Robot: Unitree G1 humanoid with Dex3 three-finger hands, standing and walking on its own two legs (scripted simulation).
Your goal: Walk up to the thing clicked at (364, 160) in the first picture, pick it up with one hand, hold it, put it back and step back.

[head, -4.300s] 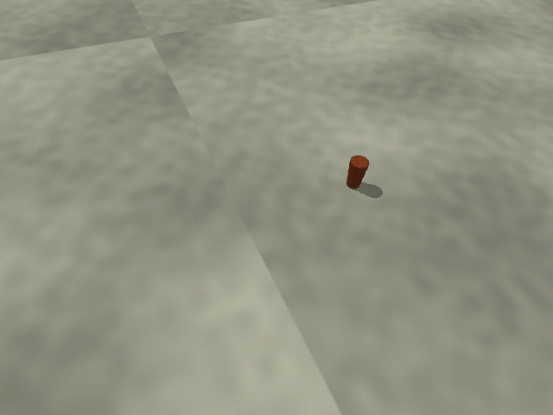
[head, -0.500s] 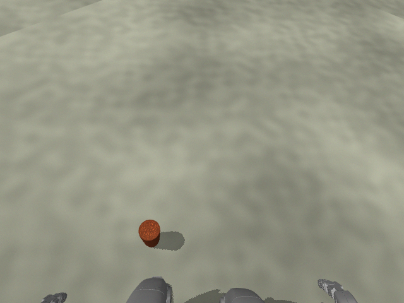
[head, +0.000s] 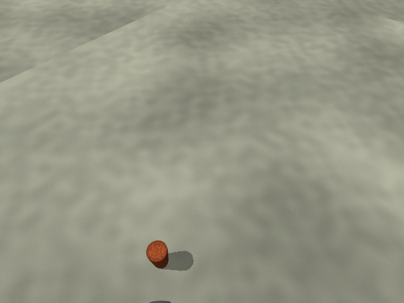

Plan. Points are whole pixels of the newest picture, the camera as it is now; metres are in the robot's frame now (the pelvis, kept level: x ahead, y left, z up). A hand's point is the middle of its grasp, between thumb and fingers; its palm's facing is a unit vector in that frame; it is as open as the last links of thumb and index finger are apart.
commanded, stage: walk up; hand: left
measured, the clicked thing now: (159, 256) +0.39 +0.20 -0.69
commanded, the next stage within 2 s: none
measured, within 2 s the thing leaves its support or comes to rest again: neither
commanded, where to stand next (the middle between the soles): +0.06 +0.00 m, yaw +0 degrees
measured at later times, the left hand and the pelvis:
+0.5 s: hand out of the picture +0.11 +0.25 -0.15, palm faces -0.04 -0.94 -0.35, open 7.3 cm; pelvis +0.01 +0.00 +0.01, yaw -1 degrees
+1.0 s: hand out of the picture +0.09 +0.25 -0.15, palm faces -0.03 -0.94 -0.34, open 7.4 cm; pelvis +0.02 +0.00 +0.01, yaw +0 degrees
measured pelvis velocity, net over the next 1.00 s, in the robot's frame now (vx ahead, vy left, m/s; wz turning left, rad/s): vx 0.02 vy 0.00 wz -0.01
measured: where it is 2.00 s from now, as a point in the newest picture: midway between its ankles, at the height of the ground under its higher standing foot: outside the picture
